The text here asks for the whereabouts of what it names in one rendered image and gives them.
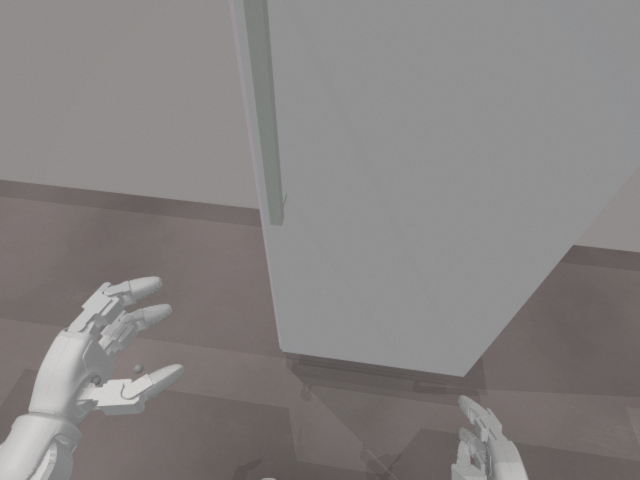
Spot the handle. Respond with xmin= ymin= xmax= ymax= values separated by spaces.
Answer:
xmin=243 ymin=0 xmax=287 ymax=226

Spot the robot right hand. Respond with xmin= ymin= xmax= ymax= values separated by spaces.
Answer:
xmin=451 ymin=395 xmax=529 ymax=480

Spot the left robot forearm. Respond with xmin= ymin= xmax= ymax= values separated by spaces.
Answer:
xmin=0 ymin=413 xmax=82 ymax=480

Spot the robot left hand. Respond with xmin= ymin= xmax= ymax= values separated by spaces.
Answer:
xmin=28 ymin=277 xmax=185 ymax=427

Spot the fridge door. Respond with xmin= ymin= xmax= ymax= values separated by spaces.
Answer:
xmin=233 ymin=0 xmax=640 ymax=377

